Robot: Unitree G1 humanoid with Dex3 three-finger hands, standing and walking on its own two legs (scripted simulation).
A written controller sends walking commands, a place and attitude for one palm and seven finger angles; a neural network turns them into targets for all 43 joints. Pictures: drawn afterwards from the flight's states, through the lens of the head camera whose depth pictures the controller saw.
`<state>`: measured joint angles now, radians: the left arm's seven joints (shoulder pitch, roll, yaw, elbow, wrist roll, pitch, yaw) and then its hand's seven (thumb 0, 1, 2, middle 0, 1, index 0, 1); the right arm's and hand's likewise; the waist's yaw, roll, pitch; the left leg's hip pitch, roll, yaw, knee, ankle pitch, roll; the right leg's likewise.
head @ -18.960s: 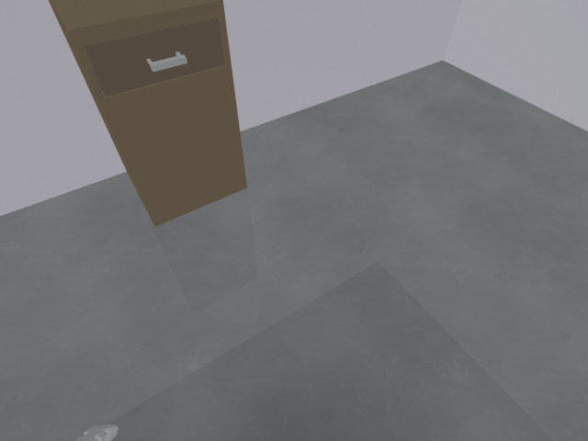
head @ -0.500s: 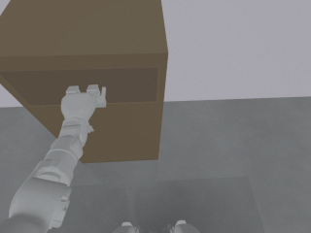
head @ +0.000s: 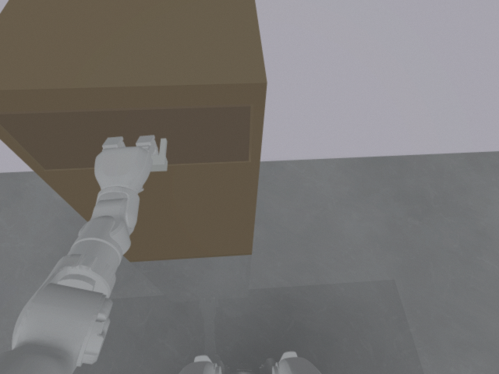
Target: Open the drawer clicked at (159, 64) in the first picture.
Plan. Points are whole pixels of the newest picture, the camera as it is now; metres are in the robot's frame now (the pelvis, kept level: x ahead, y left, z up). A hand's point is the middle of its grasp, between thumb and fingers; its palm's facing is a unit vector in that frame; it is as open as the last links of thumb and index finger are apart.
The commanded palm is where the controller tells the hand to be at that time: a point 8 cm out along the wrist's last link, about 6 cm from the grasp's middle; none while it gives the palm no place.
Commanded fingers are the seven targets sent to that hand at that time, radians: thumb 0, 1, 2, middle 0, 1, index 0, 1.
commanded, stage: pull the drawer open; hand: left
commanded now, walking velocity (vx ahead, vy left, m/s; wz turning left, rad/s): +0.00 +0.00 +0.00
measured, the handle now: (135, 154) +0.50 +0.19 +0.00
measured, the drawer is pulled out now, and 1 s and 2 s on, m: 0.00 0.04 0.26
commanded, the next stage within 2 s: none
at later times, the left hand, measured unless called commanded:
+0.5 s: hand (134, 198) +0.42 +0.19 -0.02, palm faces -0.04 -0.07 -1.00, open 5.3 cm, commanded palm +0.38 +0.20 +0.03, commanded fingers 0.00 0.90 0.90 -0.40 -1.35 -0.40 -1.35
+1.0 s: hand (133, 205) +0.41 +0.19 -0.02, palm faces -0.06 -0.06 -1.00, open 5.4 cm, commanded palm +0.35 +0.20 +0.03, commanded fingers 0.00 0.90 0.90 -0.40 -1.35 -0.40 -1.35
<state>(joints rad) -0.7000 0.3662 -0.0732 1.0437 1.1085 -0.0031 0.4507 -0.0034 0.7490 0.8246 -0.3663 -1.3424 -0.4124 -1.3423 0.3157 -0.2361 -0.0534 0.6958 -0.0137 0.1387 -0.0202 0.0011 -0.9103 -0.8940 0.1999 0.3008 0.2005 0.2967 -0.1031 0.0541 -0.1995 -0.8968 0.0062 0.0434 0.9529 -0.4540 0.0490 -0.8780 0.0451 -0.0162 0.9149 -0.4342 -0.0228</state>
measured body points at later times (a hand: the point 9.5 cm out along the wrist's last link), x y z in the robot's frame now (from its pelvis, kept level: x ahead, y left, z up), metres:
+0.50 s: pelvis +0.03 +0.01 +0.02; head +0.11 +0.00 +0.46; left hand +0.42 +0.19 +0.03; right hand +0.10 -0.26 -0.12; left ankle -0.01 +0.09 -0.68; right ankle -0.01 -0.11 -0.68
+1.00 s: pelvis +0.01 +0.00 +0.01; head +0.09 -0.01 +0.45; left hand +0.40 +0.19 +0.04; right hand +0.09 -0.26 -0.12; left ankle -0.01 +0.09 -0.68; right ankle -0.01 -0.11 -0.68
